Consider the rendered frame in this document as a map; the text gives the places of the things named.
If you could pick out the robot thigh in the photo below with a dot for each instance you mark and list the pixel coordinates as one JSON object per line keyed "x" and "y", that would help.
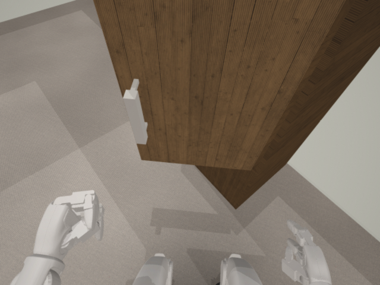
{"x": 157, "y": 270}
{"x": 238, "y": 271}

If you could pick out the robot right hand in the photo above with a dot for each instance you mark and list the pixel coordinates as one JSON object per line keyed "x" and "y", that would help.
{"x": 311, "y": 265}

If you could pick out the robot left hand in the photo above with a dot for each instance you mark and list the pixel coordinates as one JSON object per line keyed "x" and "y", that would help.
{"x": 53, "y": 237}

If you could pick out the handle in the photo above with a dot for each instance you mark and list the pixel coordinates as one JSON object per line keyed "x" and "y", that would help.
{"x": 135, "y": 114}

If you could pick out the cupboard door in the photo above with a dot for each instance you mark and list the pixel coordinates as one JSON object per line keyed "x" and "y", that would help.
{"x": 215, "y": 76}

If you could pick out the robot left forearm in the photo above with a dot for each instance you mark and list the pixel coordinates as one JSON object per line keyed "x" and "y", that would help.
{"x": 40, "y": 270}

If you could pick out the right robot thigh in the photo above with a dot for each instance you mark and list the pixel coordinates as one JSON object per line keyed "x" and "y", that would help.
{"x": 238, "y": 271}

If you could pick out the left robot thigh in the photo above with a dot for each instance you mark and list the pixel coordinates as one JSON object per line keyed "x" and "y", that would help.
{"x": 157, "y": 270}

